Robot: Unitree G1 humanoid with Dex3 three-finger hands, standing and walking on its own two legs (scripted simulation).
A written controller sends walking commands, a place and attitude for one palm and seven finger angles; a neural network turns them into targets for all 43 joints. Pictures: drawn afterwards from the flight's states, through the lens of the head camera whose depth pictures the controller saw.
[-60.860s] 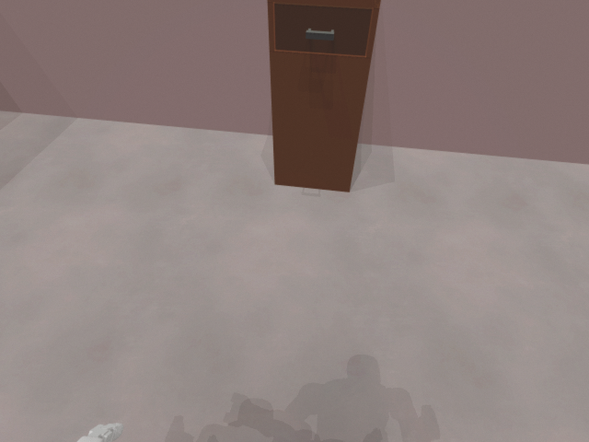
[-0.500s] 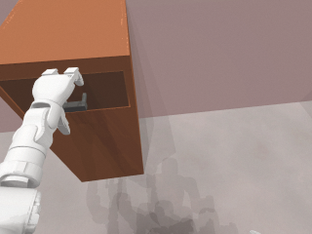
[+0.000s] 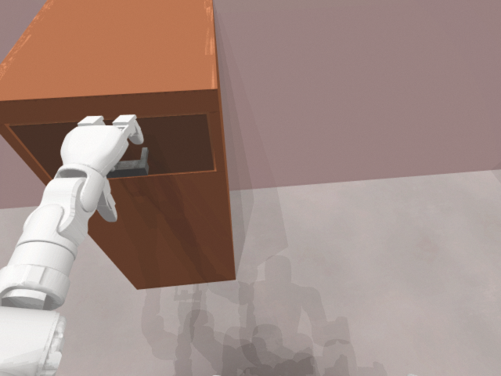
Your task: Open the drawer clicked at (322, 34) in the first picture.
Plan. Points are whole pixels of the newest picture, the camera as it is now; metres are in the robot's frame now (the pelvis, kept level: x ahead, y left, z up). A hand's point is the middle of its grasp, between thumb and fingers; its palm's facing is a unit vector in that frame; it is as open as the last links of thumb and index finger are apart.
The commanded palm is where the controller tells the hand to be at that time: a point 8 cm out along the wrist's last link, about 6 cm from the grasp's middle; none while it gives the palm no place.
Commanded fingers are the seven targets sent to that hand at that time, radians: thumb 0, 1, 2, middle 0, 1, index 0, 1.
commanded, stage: re-aim the fingers above the handle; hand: left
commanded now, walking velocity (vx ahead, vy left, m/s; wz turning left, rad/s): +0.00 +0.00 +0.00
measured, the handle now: (121, 161) +0.49 +0.28 +0.03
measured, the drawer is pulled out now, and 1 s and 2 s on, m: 0.00 0.00 0.00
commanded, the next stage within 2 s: lower the fingers behind the handle in 0.60 s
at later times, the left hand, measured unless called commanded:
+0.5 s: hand (100, 167) +0.43 +0.28 +0.08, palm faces +0.01 -0.05 -1.00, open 13.8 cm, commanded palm +0.41 +0.29 +0.14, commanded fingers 0.00 -0.50 0.30 -0.30 -1.20 -0.30 -1.20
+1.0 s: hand (99, 174) +0.42 +0.29 +0.06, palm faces +0.01 -0.05 -1.00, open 13.8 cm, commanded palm +0.40 +0.28 +0.12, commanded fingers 0.00 -0.50 0.30 -0.30 -1.20 -0.30 -1.20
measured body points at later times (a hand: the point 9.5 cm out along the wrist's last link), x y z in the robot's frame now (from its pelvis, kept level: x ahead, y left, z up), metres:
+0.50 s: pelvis +0.00 +0.00 +0.00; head +0.06 -0.01 +0.44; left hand +0.42 +0.28 +0.14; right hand +0.08 -0.29 -0.13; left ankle +0.02 +0.09 -0.72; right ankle -0.04 -0.12 -0.72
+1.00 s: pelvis +0.00 +0.00 +0.00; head +0.06 +0.00 +0.44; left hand +0.42 +0.29 +0.12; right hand +0.08 -0.27 -0.13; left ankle +0.02 +0.09 -0.72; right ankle -0.04 -0.12 -0.72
